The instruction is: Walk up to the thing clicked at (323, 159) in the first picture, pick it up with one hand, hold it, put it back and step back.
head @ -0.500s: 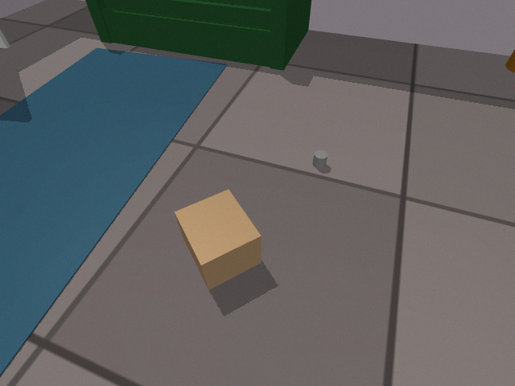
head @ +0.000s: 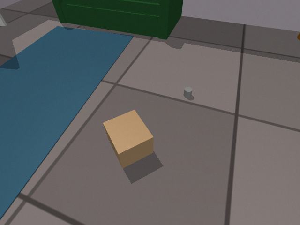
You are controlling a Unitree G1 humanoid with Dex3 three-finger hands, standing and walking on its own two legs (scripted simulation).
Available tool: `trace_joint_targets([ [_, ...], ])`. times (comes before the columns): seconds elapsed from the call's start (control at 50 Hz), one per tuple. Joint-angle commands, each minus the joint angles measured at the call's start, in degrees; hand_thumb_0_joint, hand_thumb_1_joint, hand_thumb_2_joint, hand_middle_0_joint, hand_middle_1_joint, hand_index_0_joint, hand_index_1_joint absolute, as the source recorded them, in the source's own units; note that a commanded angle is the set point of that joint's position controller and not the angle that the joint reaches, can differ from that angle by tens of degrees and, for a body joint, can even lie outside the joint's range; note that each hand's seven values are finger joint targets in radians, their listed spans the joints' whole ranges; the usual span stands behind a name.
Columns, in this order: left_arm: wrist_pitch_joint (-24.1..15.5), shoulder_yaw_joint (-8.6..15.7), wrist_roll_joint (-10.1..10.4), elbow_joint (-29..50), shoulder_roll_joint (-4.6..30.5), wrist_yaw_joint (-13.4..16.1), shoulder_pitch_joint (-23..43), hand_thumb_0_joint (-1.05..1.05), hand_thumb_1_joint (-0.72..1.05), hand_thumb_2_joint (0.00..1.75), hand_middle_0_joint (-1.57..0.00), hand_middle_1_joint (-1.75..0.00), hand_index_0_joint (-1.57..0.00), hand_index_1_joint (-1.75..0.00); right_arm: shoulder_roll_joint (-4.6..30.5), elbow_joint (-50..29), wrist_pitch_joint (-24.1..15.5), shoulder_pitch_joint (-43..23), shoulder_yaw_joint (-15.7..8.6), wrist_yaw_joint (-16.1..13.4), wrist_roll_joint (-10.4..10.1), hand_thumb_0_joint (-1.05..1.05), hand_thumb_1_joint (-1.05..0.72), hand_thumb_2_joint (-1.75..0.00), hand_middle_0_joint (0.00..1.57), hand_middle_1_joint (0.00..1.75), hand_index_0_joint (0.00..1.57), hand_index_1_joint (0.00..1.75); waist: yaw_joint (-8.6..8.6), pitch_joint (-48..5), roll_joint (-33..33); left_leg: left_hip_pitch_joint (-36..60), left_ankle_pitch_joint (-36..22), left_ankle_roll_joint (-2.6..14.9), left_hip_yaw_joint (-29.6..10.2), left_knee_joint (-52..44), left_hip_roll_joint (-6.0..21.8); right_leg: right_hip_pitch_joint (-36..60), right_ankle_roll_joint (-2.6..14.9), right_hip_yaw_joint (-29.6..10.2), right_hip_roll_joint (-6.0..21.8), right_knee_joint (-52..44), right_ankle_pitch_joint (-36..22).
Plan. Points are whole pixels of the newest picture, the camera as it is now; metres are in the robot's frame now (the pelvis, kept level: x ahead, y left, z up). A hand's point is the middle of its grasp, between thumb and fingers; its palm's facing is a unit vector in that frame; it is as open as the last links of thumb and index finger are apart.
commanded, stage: stand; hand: left
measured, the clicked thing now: (187, 92) +1.38 -0.36 -0.74
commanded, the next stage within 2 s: walk up in 0.62 s
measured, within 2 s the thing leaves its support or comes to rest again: neither
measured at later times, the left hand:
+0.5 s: hand out of the picture +0.08 +0.25 -0.16, palm faces -0.02 -0.94 -0.34, open 7.4 cm
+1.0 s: hand (96, 207) +0.21 +0.19 -0.15, palm faces -0.17 -0.88 -0.44, open 7.4 cm
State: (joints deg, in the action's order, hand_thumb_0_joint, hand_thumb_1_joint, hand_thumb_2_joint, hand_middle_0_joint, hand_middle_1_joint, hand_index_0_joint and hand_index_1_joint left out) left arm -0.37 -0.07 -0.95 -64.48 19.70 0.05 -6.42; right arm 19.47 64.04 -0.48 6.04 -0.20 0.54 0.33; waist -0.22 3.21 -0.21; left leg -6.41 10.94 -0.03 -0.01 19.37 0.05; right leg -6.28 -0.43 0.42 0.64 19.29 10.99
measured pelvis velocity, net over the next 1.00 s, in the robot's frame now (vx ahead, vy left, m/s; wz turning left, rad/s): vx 0.09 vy -0.10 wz -0.19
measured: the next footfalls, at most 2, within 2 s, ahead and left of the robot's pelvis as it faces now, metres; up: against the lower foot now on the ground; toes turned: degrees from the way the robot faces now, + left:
right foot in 0.96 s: +0.18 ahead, -0.24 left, +0.00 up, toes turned -15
left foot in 1.42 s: +0.45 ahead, -0.06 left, +0.00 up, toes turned -13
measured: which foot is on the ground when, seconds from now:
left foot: down 0.00-0.98, up 1.00-1.00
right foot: down 0.00-0.66, up 0.68-0.94, down 0.96-1.00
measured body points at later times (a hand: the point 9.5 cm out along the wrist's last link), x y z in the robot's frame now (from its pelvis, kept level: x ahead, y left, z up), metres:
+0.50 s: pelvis +0.01 +0.00 +0.00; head +0.02 +0.00 +0.45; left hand +0.08 +0.30 -0.13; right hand +0.09 -0.30 -0.13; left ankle +0.00 +0.12 -0.75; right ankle +0.00 -0.12 -0.75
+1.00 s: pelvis +0.09 -0.10 -0.04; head +0.08 -0.12 +0.41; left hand +0.22 +0.24 -0.12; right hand +0.07 -0.46 -0.16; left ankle +0.00 +0.11 -0.74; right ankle +0.15 -0.23 -0.75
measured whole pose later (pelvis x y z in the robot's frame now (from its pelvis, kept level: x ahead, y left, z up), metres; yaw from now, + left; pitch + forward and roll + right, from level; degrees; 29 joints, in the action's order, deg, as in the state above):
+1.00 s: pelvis +0.09 -0.10 -0.04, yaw -11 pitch -4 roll +1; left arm -0.8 6.7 -2.4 -55.3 25.6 -6.3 -13.2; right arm 28.0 56.8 -2.3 15.0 -6.7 1.9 2.7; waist 0.4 2.9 2.9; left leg -2.8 29.8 0.4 5.8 40.4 9.9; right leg -23.8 0.1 3.0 4.1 42.1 14.1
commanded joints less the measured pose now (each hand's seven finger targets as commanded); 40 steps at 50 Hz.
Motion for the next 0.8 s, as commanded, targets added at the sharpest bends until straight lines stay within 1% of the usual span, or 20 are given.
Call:
trace_joint_targets([
  [0.0,-1.67,2.1,0.37,3.76,11.94,0.61,2.19,0.0,0.9,0.9,-0.2,-0.3,-0.2,-0.3,12.21,-3.36,-1.36,-1.9,-1.97,-1.09,0.1,0.0,-0.9,-0.9,0.2,0.3,0.2,0.3,0.27,-5.7,0.26,1.11,-10.26,1.76,-5.32,-2.43,7.22,1.85,1.77,-5.11,6.98,-2.82,-10.65],
  [0.04,-1.55,2.11,0.4,3.6,11.69,0.61,1.93,0.0,0.9,0.9,-0.2,-0.3,-0.2,-0.3,12.37,-3.18,-1.36,-1.91,-1.95,-1.15,0.08,0.0,-0.9,-0.9,0.2,0.3,0.2,0.3,0.11,-4.71,0.87,0.72,-10.35,1.63,-5.3,-2.64,7.1,1.49,1.7,-4.93,6.85,-2.9,-10.71],
  [0.14,-1.37,2.2,0.39,3.45,11.81,0.57,1.77,0.0,0.9,0.9,-0.2,-0.3,-0.2,-0.3,12.49,-3.28,-1.32,-2.31,-1.9,-1.16,0.07,0.0,-0.9,-0.9,0.2,0.3,0.2,0.3,-0.09,-3.61,0.73,0.13,-8.04,1.43,-5.84,-3.62,7.09,0.75,1.6,-4.62,6.57,-3.18,-7.25],
  [0.2,-1.35,2.35,0.31,3.38,12.05,0.53,1.79,0.0,0.9,0.9,-0.2,-0.3,-0.2,-0.3,12.19,-3.32,-1.33,-1.76,-1.8,-1.17,0.16,0.0,-0.9,-0.9,0.2,0.3,0.2,0.3,0.09,-3.99,0.13,0.45,-7.99,1.55,-5.72,-3.6,7.06,0.91,1.77,-4.73,6.71,-3.07,-7.75],
  [0.26,-1.42,2.31,0.41,3.63,11.98,0.52,1.84,0.0,0.9,0.9,-0.2,-0.3,-0.2,-0.3,12.44,-3.46,-1.49,-1.99,-1.76,-1.17,0.17,0.0,-0.9,-0.9,0.2,0.3,0.2,0.3,-0.13,-4.45,0.98,0.35,-10.3,1.43,-5.8,-3.41,7.16,1.43,1.63,-4.55,6.73,-2.79,-8.95],
  [0.32,-1.4,2.37,0.35,3.58,12.05,0.55,2.17,0.0,0.9,0.9,-0.2,-0.3,-0.2,-0.3,12.37,-3.47,-1.42,-1.79,-1.67,-1.27,0.16,0.0,-0.9,-0.9,0.2,0.3,0.2,0.3,0.05,-4.84,0.46,0.82,-10.37,1.58,-5.69,-3.05,7.28,1.73,1.66,-4.83,7.01,-2.82,-9.73],
  [0.36,-1.45,2.2,0.37,3.78,11.87,0.56,1.76,0.0,0.9,0.9,-0.2,-0.3,-0.2,-0.3,12.57,-3.62,-1.46,-2.21,-1.75,-1.23,0.16,0.0,-0.9,-0.9,0.2,0.3,0.2,0.3,-0.14,-5.69,0.55,1.84,-12.33,1.61,-5.64,-2.74,7.3,1.64,1.63,-4.56,7.05,-2.67,-11.14],
  [0.38,-1.46,2.26,0.26,3.83,11.98,0.64,2.02,0.0,0.9,0.9,-0.2,-0.3,-0.2,-0.3,12.75,-3.7,-1.46,-1.85,-1.91,-1.29,0.13,0.0,-0.9,-0.9,0.2,0.3,0.2,0.3,0.18,-5.75,0.31,1.71,-11.88,1.61,-5.57,-2.66,7.3,1.91,1.58,-4.54,7.03,-2.66,-11.17],
  [0.52,-1.44,2.33,0.26,3.86,12.22,0.71,2.05,0.0,0.9,0.9,-0.2,-0.3,-0.2,-0.3,12.48,-3.55,-1.31,-1.53,-1.78,-1.22,0.22,0.0,-0.9,-0.9,0.2,0.3,0.2,0.3,0.23,-5.27,0.12,1.44,-11.03,1.64,-5.36,-2.82,7.31,1.87,1.71,-4.72,7.25,-2.91,-10.96],
  [0.58,-1.51,2.15,0.41,3.71,11.9,0.62,1.43,0.0,0.9,0.9,-0.2,-0.3,-0.2,-0.3,12.5,-3.46,-1.4,-1.98,-1.71,-1.17,0.08,0.0,-0.9,-0.9,0.2,0.3,0.2,0.3,-0.12,-4.61,0.38,1.35,-11.58,1.52,-5.41,-2.97,7.07,1.59,1.53,-4.65,7.01,-3.33,-11.05],
  [0.6,-1.26,6.72,-1.17,9.39,17.61,-1.67,-0.68,0.0,0.9,0.9,-0.2,-0.3,-0.2,-0.3,19.11,-7.61,-3.03,2.52,-6.44,-0.54,1.55,0.0,-0.9,-0.9,0.2,0.3,0.2,0.3,2.3,-9.4,-1.87,10.56,15.68,5.37,-4.42,2.2,7.11,-8.08,3.6,-5.95,2.86,3.51,12.95],
  [0.62,-0.68,6.44,-1.42,10.24,15.72,-2.65,4.04,0.0,0.9,0.9,-0.2,-0.3,-0.2,-0.3,20.86,-5.62,-3.55,7.66,-7.78,-0.37,2.0,0.0,-0.9,-0.9,0.2,0.3,0.2,0.3,5.6,-5.36,3.24,17.24,28.54,8.17,-10.44,-2.29,11.74,-24.56,3.17,-2.89,1.14,10.74,20.73],
  [0.64,-0.01,6.25,-1.67,12.22,14.04,-3.42,8.08,0.0,0.9,0.9,-0.2,-0.3,-0.2,-0.3,23.09,-5.62,-3.86,9.56,-9.05,-0.52,2.22,0.0,-0.9,-0.9,0.2,0.3,0.2,0.3,7.42,0.03,11.18,17.02,35.0,11.38,-20.29,-10.49,20.8,-35.59,2.11,-0.05,0.1,25.43,17.26],
  [0.66,0.01,6.59,-2.32,13.58,15.09,-3.86,8.79,0.0,0.9,0.9,-0.2,-0.3,-0.2,-0.3,23.43,-7.33,-4.17,7.96,-9.31,-0.59,1.52,0.0,-0.9,-0.9,0.2,0.3,0.2,0.3,6.79,2.41,7.58,11.66,32.3,13.77,-23.04,-12.57,26.5,-37.53,1.69,-4.12,3.52,31.21,16.25],
  [0.68,-0.28,6.54,-1.97,13.99,15.27,-4.26,6.95,0.0,0.9,0.9,-0.2,-0.3,-0.2,-0.3,23.03,-8.6,-4.48,6.58,-9.2,-0.5,1.66,0.0,-0.9,-0.9,0.2,0.3,0.2,0.3,5.49,2.88,4.93,8.14,29.62,13.96,-22.56,-13.14,26.82,-35.78,1.85,-6.22,4.95,32.41,14.69],
  [0.7,-0.51,6.95,-1.69,13.78,15.36,-4.69,5.64,0.0,0.9,0.9,-0.2,-0.3,-0.2,-0.3,21.76,-9.33,-4.85,5.82,-8.89,-0.49,1.79,0.0,-0.9,-0.9,0.2,0.3,0.2,0.3,4.07,3.07,3.37,5.39,28.12,13.08,-20.62,-13.32,25.04,-33.55,1.84,-7.75,6.19,33.77,12.63],
  [0.72,-0.51,7.17,-1.22,13.64,15.3,-5.35,3.41,0.0,0.9,0.9,-0.2,-0.3,-0.2,-0.3,20.86,-10.46,-5.18,3.78,-8.73,-0.44,1.83,0.0,-0.9,-0.9,0.2,0.3,0.2,0.3,2.4,3.06,4.55,4.07,27.85,12.44,-17.28,-13.56,23.44,-31.79,1.59,-8.04,7.46,33.8,11.29],
  [0.74,-0.49,7.15,-0.91,13.52,14.98,-6.08,1.69,0.0,0.9,0.9,-0.2,-0.3,-0.2,-0.3,20.2,-11.45,-5.3,2.74,-8.58,-0.24,2.09,0.0,-0.9,-0.9,0.2,0.3,0.2,0.3,1.84,3.27,5.83,4.05,25.76,11.97,-13.49,-13.41,21.63,-30.89,1.07,-6.48,7.39,31.38,10.83],
  [0.76,-0.44,7.26,-0.79,13.55,14.43,-6.7,-0.04,0.0,0.9,0.9,-0.2,-0.3,-0.2,-0.3,20.13,-12.29,-5.36,1.18,-8.67,0.13,2.39,0.0,-0.9,-0.9,0.2,0.3,0.2,0.3,0.98,3.16,8.59,3.9,22.9,11.79,-9.65,-13.24,20.69,-29.64,0.77,-3.99,7.17,29.09,9.89],
  [0.78,-0.39,7.33,-0.77,13.55,14.5,-7.12,-1.19,0.0,0.9,0.9,-0.2,-0.3,-0.2,-0.3,19.97,-13.16,-5.47,-0.03,-8.81,0.31,2.41,0.0,-0.9,-0.9,0.2,0.3,0.2,0.3,0.19,2.74,9.15,3.3,19.31,11.01,-6.46,-11.95,19.42,-26.96,0.48,-3.16,7.19,27.04,8.49],
])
